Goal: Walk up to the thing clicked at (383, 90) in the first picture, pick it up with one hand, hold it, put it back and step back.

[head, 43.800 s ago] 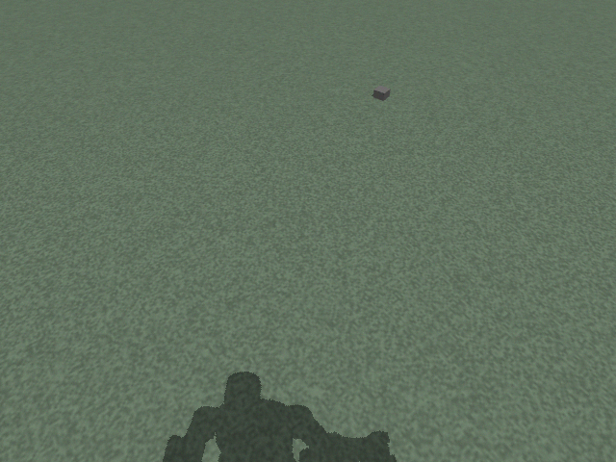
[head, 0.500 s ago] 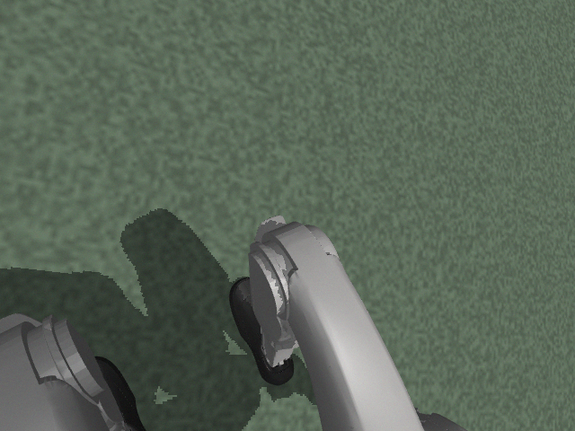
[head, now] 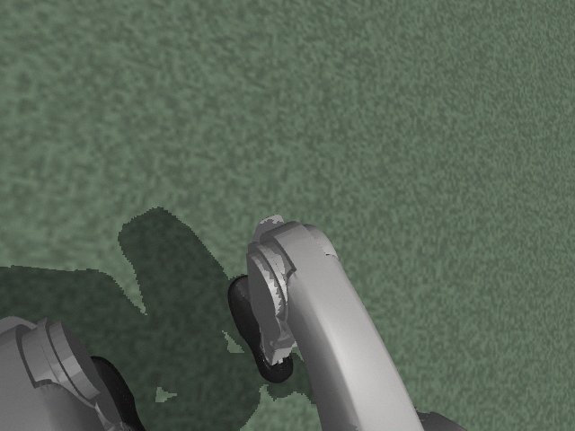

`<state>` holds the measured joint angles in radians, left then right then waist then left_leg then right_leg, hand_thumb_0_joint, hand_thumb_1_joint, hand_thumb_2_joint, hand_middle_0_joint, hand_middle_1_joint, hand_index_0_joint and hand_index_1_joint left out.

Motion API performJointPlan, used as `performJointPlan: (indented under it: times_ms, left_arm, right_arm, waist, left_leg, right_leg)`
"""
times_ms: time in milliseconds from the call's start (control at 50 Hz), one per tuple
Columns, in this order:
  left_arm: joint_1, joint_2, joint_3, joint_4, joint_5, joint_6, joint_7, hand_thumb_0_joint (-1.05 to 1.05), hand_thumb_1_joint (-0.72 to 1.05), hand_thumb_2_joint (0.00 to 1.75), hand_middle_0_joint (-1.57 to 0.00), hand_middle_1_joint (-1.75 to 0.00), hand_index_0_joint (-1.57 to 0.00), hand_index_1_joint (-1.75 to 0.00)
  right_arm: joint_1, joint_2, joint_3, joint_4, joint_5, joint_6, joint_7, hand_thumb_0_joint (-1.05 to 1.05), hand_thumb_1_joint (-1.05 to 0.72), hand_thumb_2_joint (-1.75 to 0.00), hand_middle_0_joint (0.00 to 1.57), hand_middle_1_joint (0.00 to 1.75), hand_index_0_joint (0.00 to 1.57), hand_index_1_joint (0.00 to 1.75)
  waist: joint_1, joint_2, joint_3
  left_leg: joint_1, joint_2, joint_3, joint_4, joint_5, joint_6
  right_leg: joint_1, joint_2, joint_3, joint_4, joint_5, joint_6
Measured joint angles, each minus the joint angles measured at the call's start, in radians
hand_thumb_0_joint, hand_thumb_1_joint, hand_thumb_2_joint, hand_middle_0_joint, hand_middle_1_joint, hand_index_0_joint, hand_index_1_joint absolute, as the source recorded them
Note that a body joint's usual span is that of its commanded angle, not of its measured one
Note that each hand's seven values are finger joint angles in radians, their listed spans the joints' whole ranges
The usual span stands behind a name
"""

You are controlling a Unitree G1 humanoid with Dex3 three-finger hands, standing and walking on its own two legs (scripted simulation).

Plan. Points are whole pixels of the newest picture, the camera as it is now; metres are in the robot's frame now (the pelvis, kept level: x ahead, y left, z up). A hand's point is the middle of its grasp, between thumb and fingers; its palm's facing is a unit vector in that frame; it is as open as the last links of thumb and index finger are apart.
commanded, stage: approach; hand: left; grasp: from above
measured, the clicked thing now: out of the picture +0.48 +0.32 -0.31
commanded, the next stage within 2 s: none
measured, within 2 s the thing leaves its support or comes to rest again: neither
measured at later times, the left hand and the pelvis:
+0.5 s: hand out of the picture +0.50 +0.29 -0.21, palm faces +0.05 -0.48 -0.88, open 14.2 cm; pelvis +0.00 +0.00 +0.00, yaw +0 degrees
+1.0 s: hand out of the picture +0.47 +0.30 -0.21, palm faces +0.01 -0.49 -0.87, open 14.0 cm; pelvis +0.00 +0.00 +0.00, yaw +0 degrees
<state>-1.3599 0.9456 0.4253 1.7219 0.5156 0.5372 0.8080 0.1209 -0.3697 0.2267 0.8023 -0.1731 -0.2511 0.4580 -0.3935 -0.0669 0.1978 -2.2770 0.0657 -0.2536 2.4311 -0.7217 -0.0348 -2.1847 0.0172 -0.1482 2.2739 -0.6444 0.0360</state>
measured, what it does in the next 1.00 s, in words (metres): stands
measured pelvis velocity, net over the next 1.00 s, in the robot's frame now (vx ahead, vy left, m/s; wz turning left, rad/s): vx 0.00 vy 0.00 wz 0.00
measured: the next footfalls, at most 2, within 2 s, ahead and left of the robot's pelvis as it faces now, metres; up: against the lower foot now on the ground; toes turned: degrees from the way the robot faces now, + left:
none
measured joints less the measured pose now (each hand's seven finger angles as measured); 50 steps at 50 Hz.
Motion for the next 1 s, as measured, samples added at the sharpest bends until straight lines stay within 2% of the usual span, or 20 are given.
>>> performJointPlan:
  times_ms: [140,200,300,380,440,520,580,640,740,820,880,1000]
  left_arm:
    - [-0.008,-0.012,-0.031,0.012,-0.018,-0.001,-0.011,0.00,-0.51,1.04,-0.11,-0.95,-0.07,-0.99]
    - [-0.030,-0.014,-0.048,0.026,-0.013,-0.002,-0.005,0.00,-0.49,1.03,-0.12,-0.95,-0.08,-0.98]
    - [-0.079,0.002,-0.052,0.064,-0.002,-0.007,0.032,0.00,-0.50,1.03,-0.11,-0.95,-0.08,-0.98]
    - [-0.116,0.029,-0.042,0.088,-0.014,-0.007,0.056,0.00,-0.51,1.03,-0.11,-0.95,-0.07,-0.99]
    - [-0.132,0.045,-0.035,0.079,-0.023,-0.001,0.061,0.00,-0.52,1.03,-0.11,-0.95,-0.07,-0.99]
    - [-0.146,0.065,-0.031,0.051,-0.003,0.012,0.054,0.00,-0.53,1.03,-0.11,-0.95,-0.07,-0.99]
    - [-0.147,0.074,-0.032,0.027,0.012,0.019,0.047,0.00,-0.54,1.03,-0.11,-0.95,-0.06,-0.99]
    - [-0.128,0.064,-0.036,0.006,0.012,0.030,0.036,0.00,-0.54,1.03,-0.10,-0.95,-0.06,-0.99]
    - [-0.058,0.008,-0.046,-0.017,-0.024,0.038,0.015,0.00,-0.53,1.02,-0.10,-0.95,-0.06,-0.99]
    - [-0.026,-0.028,-0.045,-0.010,-0.044,0.033,0.018,0.00,-0.50,1.01,-0.11,-0.94,-0.07,-0.98]
    - [-0.023,-0.036,-0.048,0.002,-0.051,0.025,0.023,0.00,-0.49,1.01,-0.12,-0.94,-0.08,-0.97]
    - [-0.053,-0.018,-0.051,0.044,-0.037,0.000,0.033,0.00,-0.48,1.01,-0.12,-0.94,-0.09,-0.97]
  right_arm:
    - [-0.003,0.004,0.001,0.009,-0.003,-0.002,-0.004,0.00,-0.91,-0.89,0.19,0.30,0.20,0.30]
    - [-0.011,0.004,0.004,0.015,-0.008,-0.005,-0.006,0.00,-0.90,-0.89,0.19,0.30,0.20,0.30]
    - [-0.024,-0.004,0.014,0.018,-0.021,-0.009,-0.009,0.00,-0.90,-0.89,0.19,0.30,0.20,0.30]
    - [-0.028,-0.023,0.031,0.007,-0.033,-0.008,-0.009,0.00,-0.90,-0.89,0.19,0.30,0.20,0.30]
    - [-0.027,-0.041,0.044,-0.006,-0.037,-0.002,-0.007,0.00,-0.91,-0.89,0.19,0.30,0.20,0.30]
    - [-0.023,-0.054,0.051,-0.022,-0.031,0.012,-0.003,0.00,-0.91,-0.89,0.19,0.30,0.20,0.30]
    - [-0.013,-0.054,0.050,-0.041,-0.020,0.023,0.001,0.00,-0.91,-0.89,0.19,0.30,0.20,0.30]
    - [0.004,-0.044,0.044,-0.054,-0.005,0.029,0.005,0.00,-0.91,-0.89,0.19,0.30,0.20,0.30]
    - [0.031,-0.014,0.026,-0.050,0.015,0.028,0.011,0.00,-0.91,-0.89,0.19,0.30,0.20,0.30]
    - [0.031,0.006,0.017,-0.037,0.013,0.022,0.015,0.00,-0.91,-0.89,0.19,0.30,0.20,0.30]
    - [0.013,0.013,0.015,-0.020,0.002,0.017,0.013,0.00,-0.90,-0.89,0.19,0.30,0.20,0.30]
    - [-0.022,0.001,0.023,0.003,-0.015,0.008,0.005,0.00,-0.90,-0.89,0.19,0.30,0.20,0.30]
  waist:
    - [-0.001,0.000,-0.008]
    - [-0.011,-0.004,-0.003]
    - [-0.040,-0.012,0.013]
    - [-0.070,-0.015,0.034]
    - [-0.088,-0.017,0.053]
    - [-0.099,-0.015,0.066]
    - [-0.096,-0.014,0.070]
    - [-0.082,-0.011,0.061]
    - [-0.044,-0.001,0.028]
    - [-0.026,0.000,0.009]
    - [-0.026,-0.002,0.007]
    - [-0.043,-0.005,0.012]
  left_leg:
    - [-0.004,-0.004,0.005,-0.001,0.004,0.001]
    - [-0.003,-0.007,0.005,-0.001,0.006,-0.001]
    - [0.002,-0.010,-0.004,0.001,0.004,-0.005]
    - [0.010,-0.012,-0.013,0.008,-0.003,-0.009]
    - [0.012,-0.013,-0.019,0.016,-0.007,-0.010]
    - [0.002,-0.008,-0.024,0.021,-0.007,-0.009]
    - [-0.007,-0.001,-0.023,0.021,-0.004,-0.006]
    - [-0.014,0.004,-0.022,0.017,-0.001,-0.004]
    - [-0.015,0.008,-0.016,0.006,0.000,-0.004]
    - [-0.008,0.004,-0.010,-0.001,0.002,-0.004]
    - [-0.001,-0.003,-0.008,-0.003,0.005,-0.005]
    - [0.007,-0.011,-0.010,0.001,0.003,-0.006]
  right_leg:
    - [-0.003,-0.004,0.004,0.002,-0.001,0.000]
    - [-0.001,-0.007,0.004,0.004,-0.002,-0.001]
    - [0.007,-0.008,-0.004,0.004,-0.004,-0.004]
    - [0.015,-0.008,-0.011,0.008,-0.010,-0.006]
    - [0.019,-0.007,-0.015,0.014,-0.013,-0.005]
    - [0.007,-0.001,-0.017,0.014,-0.005,-0.002]
    - [-0.005,0.005,-0.017,0.009,0.004,0.001]
    - [-0.014,0.010,-0.016,0.003,0.012,0.003]
    - [-0.018,0.012,-0.011,-0.005,0.015,0.000]
    - [-0.010,0.006,-0.008,-0.007,0.011,-0.002]
    - [0.001,0.000,-0.007,-0.006,0.006,-0.003]
    - [0.014,-0.007,-0.009,-0.001,-0.003,-0.004]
